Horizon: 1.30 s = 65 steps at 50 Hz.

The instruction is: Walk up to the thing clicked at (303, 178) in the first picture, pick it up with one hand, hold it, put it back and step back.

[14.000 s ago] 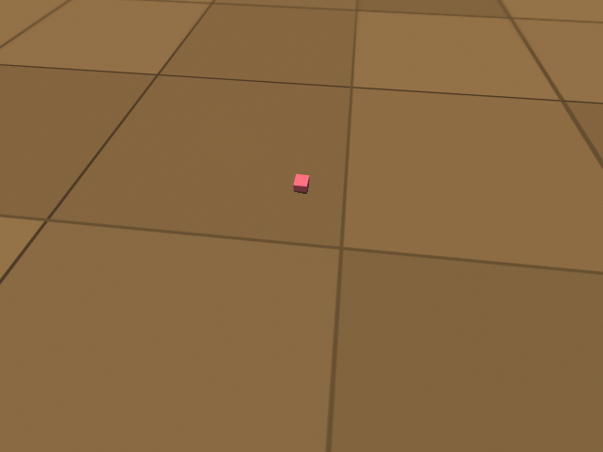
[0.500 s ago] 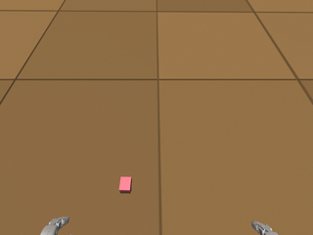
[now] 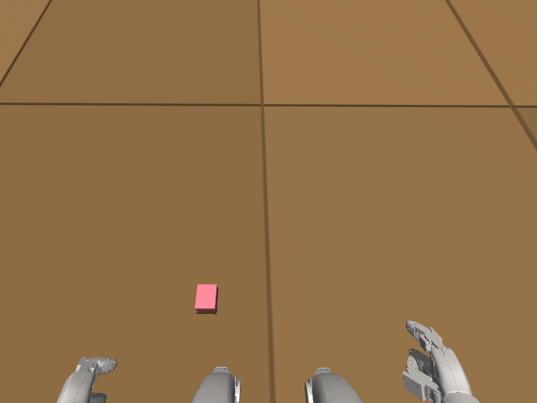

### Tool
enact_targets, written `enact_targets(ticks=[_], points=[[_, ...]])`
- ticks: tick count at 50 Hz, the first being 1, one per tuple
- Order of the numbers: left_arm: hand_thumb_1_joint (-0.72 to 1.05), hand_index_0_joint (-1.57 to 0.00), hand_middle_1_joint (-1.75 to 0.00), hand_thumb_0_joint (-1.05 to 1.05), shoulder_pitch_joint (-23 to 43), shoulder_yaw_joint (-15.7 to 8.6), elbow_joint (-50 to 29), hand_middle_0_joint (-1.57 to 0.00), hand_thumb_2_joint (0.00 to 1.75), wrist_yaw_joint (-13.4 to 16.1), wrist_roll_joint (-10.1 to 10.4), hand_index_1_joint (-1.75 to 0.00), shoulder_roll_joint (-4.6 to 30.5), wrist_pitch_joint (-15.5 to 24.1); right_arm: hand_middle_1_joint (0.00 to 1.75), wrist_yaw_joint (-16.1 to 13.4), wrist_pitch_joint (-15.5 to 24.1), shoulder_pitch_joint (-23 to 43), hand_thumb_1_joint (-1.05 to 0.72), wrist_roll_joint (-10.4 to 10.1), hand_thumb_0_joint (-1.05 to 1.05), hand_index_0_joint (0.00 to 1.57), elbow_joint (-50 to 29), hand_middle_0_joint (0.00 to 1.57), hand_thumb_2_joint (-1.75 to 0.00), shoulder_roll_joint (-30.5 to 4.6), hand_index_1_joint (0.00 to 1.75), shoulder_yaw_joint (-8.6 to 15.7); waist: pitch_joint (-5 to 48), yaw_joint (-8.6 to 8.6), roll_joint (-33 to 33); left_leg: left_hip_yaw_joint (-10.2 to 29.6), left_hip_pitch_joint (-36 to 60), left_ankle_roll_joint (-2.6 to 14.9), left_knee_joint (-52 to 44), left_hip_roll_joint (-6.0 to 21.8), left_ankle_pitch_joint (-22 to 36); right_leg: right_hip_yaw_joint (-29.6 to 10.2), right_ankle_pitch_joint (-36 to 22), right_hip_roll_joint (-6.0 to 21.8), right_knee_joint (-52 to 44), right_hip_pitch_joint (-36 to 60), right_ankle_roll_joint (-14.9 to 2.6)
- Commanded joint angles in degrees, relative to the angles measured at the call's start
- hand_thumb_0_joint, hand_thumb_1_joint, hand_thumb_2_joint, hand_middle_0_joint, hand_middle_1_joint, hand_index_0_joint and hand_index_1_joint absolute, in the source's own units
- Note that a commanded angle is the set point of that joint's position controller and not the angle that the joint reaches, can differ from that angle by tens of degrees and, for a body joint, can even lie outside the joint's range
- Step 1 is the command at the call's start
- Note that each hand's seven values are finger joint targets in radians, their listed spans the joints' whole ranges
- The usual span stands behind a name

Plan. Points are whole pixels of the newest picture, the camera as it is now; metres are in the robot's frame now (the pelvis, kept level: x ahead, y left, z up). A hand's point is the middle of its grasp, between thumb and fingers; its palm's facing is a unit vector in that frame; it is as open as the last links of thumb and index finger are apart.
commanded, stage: rise first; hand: left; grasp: from above
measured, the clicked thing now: (206, 297) +0.45 +0.20 -0.68
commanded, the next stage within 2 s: none
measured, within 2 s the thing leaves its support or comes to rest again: neither
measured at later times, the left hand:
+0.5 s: hand out of the picture +0.12 +0.25 -0.18, palm faces -0.19 -0.85 -0.48, open 14.2 cm
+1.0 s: hand (148, 356) +0.24 +0.28 -0.38, palm faces -0.45 -0.42 -0.79, open 13.8 cm
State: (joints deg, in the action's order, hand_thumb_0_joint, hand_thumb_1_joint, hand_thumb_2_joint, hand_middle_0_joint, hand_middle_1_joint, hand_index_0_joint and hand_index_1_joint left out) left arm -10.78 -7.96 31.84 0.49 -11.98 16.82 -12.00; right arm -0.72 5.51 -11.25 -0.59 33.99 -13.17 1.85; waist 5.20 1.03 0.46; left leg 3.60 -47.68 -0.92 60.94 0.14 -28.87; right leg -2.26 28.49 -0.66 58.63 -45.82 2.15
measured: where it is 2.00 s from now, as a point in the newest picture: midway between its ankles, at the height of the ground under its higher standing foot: outside the picture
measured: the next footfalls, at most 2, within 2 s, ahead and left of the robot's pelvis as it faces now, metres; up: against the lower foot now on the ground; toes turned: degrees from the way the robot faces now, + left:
none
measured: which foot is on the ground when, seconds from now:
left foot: down 0.00-1.00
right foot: down 0.00-1.00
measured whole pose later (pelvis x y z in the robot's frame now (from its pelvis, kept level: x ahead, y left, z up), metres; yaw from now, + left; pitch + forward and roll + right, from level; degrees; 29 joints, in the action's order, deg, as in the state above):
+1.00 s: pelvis -0.07 -0.01 -0.23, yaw -2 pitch +34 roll -3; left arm 16.8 -6.3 43.0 8.0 -43.5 27.4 6.0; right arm 2.6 9.8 -2.9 0.6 38.1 -16.8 3.3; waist 8.6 1.4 -0.9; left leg 5.6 -107.1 -2.5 112.4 -1.5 -39.2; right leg -1.5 39.6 -2.3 110.7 -105.1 3.0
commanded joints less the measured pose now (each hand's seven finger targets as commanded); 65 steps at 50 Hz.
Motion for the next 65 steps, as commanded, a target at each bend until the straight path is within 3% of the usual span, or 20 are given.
enact_targets(ticks=[1, 4, 19, 21, 25, 28, 31, 33, 35, 41, 44, 47, 49, 51, 54, 56, 58, 60, 63, 65], points=[[-0.57, -0.04, -1.04, 0.0, -3.5, -3.5, -13.8, -0.06, 1.02, 1.2, -0.4, -1.06, 10.8, -0.4, 0.3, -0.9, 2.9, -0.8, -0.87, 0.3, 0.0, 0.2, -8.8, 0.2, -0.89, -9.1, 0.3, 3.5, 17.1, 0.33, -5.6, -2.0, 10.4, 0.44, -6.0, 0.6, 23.8, 3.8, -18.6, -0.5, -3.5, 5.7, -3.07], [-0.57, -0.04, -1.02, 0.0, -5.6, -2.3, -14.9, -0.06, 1.01, 1.3, -1.1, -1.04, 9.7, -1.7, 0.3, -1.2, 3.2, -0.6, -0.86, 0.2, 0.0, 0.2, -9.8, 0.2, -0.89, -8.7, 0.3, 3.3, 16.6, 1.15, -4.1, -1.8, 8.0, 0.87, -4.0, 0.6, 22.3, 4.2, -18.1, -0.6, -2.7, 3.7, -3.0], [-0.56, -0.05, -1.05, 0.0, -11.7, -3.4, -22.8, -0.06, 0.98, 2.0, -3.6, -1.06, 10.5, -2.1, 0.3, -1.0, 4.9, 0.6, -0.84, 0.3, 0.0, 0.2, -13.6, 0.2, -0.89, -8.2, 0.3, 3.0, 18.9, 0.08, -5.9, -0.8, -1.1, 0.69, 2.3, 0.1, 15.2, 4.6, -11.9, -1.0, 5.6, -5.5, -3.45], [-0.55, -0.05, -1.05, 0.0, -13.1, -2.5, -23.4, -0.06, 0.97, 1.8, -3.6, -1.06, 9.5, -1.9, 0.3, -0.8, 4.9, 0.5, -0.84, 0.2, 0.0, 0.2, -13.7, 0.2, -0.88, -8.2, 0.3, 3.1, 19.7, 0.07, -5.9, -0.7, -1.5, 0.66, 3.0, 0.2, 14.7, 4.8, -11.4, -1.0, 6.6, -6.6, -3.5], [-0.54, -0.05, -1.05, 0.0, -8.7, -2.6, -24.8, -0.06, 0.96, 2.2, -4.9, -1.06, 11.4, -1.1, 0.3, -0.7, 5.2, 1.2, -0.83, 0.1, 0.0, 0.2, -13.4, 0.2, -0.88, -8.5, 0.3, 3.1, 20.0, 1.09, -5.8, -0.7, -4.7, 0.94, 5.9, 0.0, 12.8, 4.5, -10.2, -1.1, 8.5, -9.7, -3.44], [-0.54, -0.08, -1.03, 0.0, -2.1, -1.6, -18.1, -0.09, 0.94, 2.3, -7.5, -1.04, 12.6, 1.6, 0.3, -0.6, 6.1, 2.1, -0.86, 0.0, 0.0, 0.2, -11.7, 0.2, -0.89, -9.0, 0.3, 2.8, 16.5, 2.55, -4.1, -0.4, -11.1, 1.32, 9.5, -0.2, 7.5, 4.3, -5.9, -1.0, 11.6, -15.7, -3.52], [-0.51, -0.07, -1.01, 0.0, 5.2, -2.8, -11.8, -0.08, 0.93, 2.5, -11.1, -1.02, 15.5, 6.3, 0.3, -0.2, 7.1, 2.7, -0.84, 0.4, 0.0, 0.2, -10.4, 0.2, -0.89, -9.9, 0.3, 3.5, 16.2, 2.54, -4.3, -0.6, -17.8, 1.54, 14.2, -0.5, 0.6, 3.7, -0.1, -0.8, 16.5, -23.2, -3.54], [-0.52, -0.08, -0.98, 0.0, 7.3, -1.0, -8.9, -0.1, 0.94, 2.9, -13.9, -0.99, 14.2, 9.5, 0.3, 0.2, 7.9, 3.1, -0.86, 0.6, 0.0, 0.2, -9.2, 0.2, -0.89, -9.9, 0.3, 3.5, 18.5, 2.13, -4.7, -1.4, -20.4, 1.52, 17.1, -0.9, -1.9, 3.3, 1.7, -0.8, 19.1, -25.8, -3.56], [-0.49, -0.1, -0.98, 0.0, 11.0, 1.2, -10.7, -0.11, 0.93, 3.4, -16.3, -0.99, 13.9, 12.5, 0.3, 0.5, 8.6, 3.4, -0.86, 0.7, 0.0, 0.2, -8.5, 0.2, -0.89, -10.4, 0.3, 4.0, 24.2, 2.06, -6.7, -1.5, -20.8, 1.23, 20.2, -1.0, 0.0, 3.2, -0.3, -0.9, 22.9, -28.3, -3.61], [-0.45, -0.1, -0.95, 0.0, 19.1, -3.5, -3.1, -0.11, 0.93, 7.5, -24.9, -0.96, 22.6, 17.8, 0.3, 1.3, 8.0, 3.4, -0.83, 0.4, 0.0, 0.2, -4.3, 0.2, -0.88, -12.5, 0.3, 4.7, 32.3, -0.09, -8.1, -1.2, -26.6, 1.1, 29.9, -0.9, 8.2, 3.9, -6.1, -1.2, 33.8, -37.2, -4.0], [-0.44, -0.1, -0.98, 0.0, 22.6, -4.0, 2.2, -0.1, 0.93, 9.3, -29.0, -0.98, 23.6, 18.3, 0.3, 2.1, 7.0, 2.6, -0.83, 0.6, 0.0, 0.2, -2.2, 0.2, -0.88, -12.9, 0.3, 5.0, 35.4, -0.91, -7.7, -1.7, -29.2, 1.23, 34.5, -1.1, 11.1, 4.5, -8.1, -1.3, 37.5, -39.5, -3.97], [-0.41, -0.09, -0.99, 0.0, 33.2, -4.3, 3.4, -0.09, 0.92, 10.1, -31.9, -0.99, 26.3, 19.4, 0.3, 2.8, 6.0, 1.3, -0.81, 1.1, 0.0, 0.2, -0.4, 0.2, -0.88, -13.6, 0.3, 5.6, 39.9, 0.07, -6.0, -1.9, -32.7, 1.64, 39.7, -1.2, 11.3, 4.8, -8.7, -1.2, 40.7, -41.4, -3.61], [-0.43, -0.09, -0.99, 0.0, 38.3, -2.7, 7.6, -0.09, 0.94, 10.1, -34.2, -0.99, 26.4, 20.4, 0.3, 3.3, 5.5, 0.5, -0.82, 1.4, 0.0, 0.2, 0.7, 0.2, -0.88, -13.4, 0.3, 5.6, 39.2, 0.83, -4.1, -2.4, -37.8, 2.0, 42.5, -1.4, 7.0, 4.8, -5.8, -1.3, 41.9, -42.9, -3.4], [-0.44, -0.08, -1.0, 0.0, 43.2, -3.3, 10.7, -0.08, 0.95, 10.1, -36.2, -1.0, 28.9, 21.8, 0.3, 3.5, 4.8, -0.1, -0.82, 1.7, 0.0, 0.2, 1.4, 0.2, -0.88, -13.7, 0.3, 5.5, 39.1, 1.24, -3.1, -2.6, -41.7, 2.19, 44.1, -1.6, 1.7, 5.2, -1.4, -1.4, 42.9, -44.2, -3.35], [-0.47, -0.06, -1.01, 0.0, 48.5, -3.6, 14.8, -0.06, 0.99, 10.0, -39.5, -1.01, 32.6, 23.7, 0.3, 3.6, 3.7, -1.3, -0.81, 2.0, 0.0, 0.2, 2.2, 0.2, -0.88, -14.2, 0.3, 5.6, 41.0, 1.11, -3.1, -3.3, -44.1, 2.28, 46.5, -1.7, -1.5, 5.5, 2.2, -1.5, 44.1, -45.2, -3.16], [-0.48, -0.05, -1.03, 0.0, 51.5, -1.9, 16.1, -0.04, 1.0, 10.0, -40.9, -1.02, 31.2, 24.8, 0.3, 3.9, 3.0, -2.0, -0.82, 2.2, 0.0, 0.2, 2.6, 0.2, -0.88, -14.1, 0.3, 5.4, 40.1, 1.94, -3.5, -3.2, -46.0, 2.24, 47.5, -1.9, -3.7, 6.1, 4.6, -1.6, 45.3, -47.8, -3.25], [-0.47, -0.05, -1.03, 0.0, 54.7, -3.5, 18.1, -0.04, 0.98, 10.7, -42.6, -1.02, 35.3, 25.9, 0.3, 3.9, 2.2, -2.3, -0.82, 2.5, 0.0, 0.2, 3.1, 0.2, -0.88, -14.4, 0.3, 5.2, 40.4, 1.77, -4.0, -3.5, -47.2, 2.44, 49.2, -2.0, -5.3, 6.3, 6.5, -1.9, 46.3, -48.7, -3.25], [-0.48, -0.05, -1.01, 0.0, 59.8, -2.7, 18.5, -0.04, 1.0, 11.4, -44.4, -1.01, 35.9, 27.2, 0.3, 4.1, 1.4, -2.9, -0.82, 2.9, 0.0, 0.2, 3.6, 0.2, -0.88, -14.3, 0.3, 4.8, 39.2, 3.05, -3.8, -3.3, -50.1, 2.65, 50.5, -2.4, -7.5, 6.3, 9.0, -2.1, 47.0, -50.7, -3.29], [-0.48, -0.04, -0.99, 0.0, 61.6, -1.9, 22.9, -0.04, 1.0, 12.8, -46.6, -0.98, 36.3, 28.5, 0.3, 4.4, 0.1, -2.9, -0.83, 3.3, 0.0, 0.2, 4.0, 0.2, -0.88, -14.2, 0.3, 4.2, 35.0, 3.92, -5.5, -2.8, -52.4, 2.71, 51.2, -2.6, -11.1, 7.2, 13.0, -2.4, 48.4, -55.5, -3.61], [-0.49, -0.04, -0.97, 0.0, 62.0, -2.4, 25.4, -0.04, 1.01, 14.1, -48.6, -0.96, 37.6, 28.9, 0.3, 4.7, -0.9, -3.2, -0.83, 3.6, 0.0, 0.2, 4.4, 0.2, -0.88, -14.4, 0.3, 3.8, 34.6, 3.94, -6.7, -2.5, -51.9, 2.56, 51.4, -2.7, -10.8, 8.0, 12.4, -2.4, 49.9, -56.9, -3.85]])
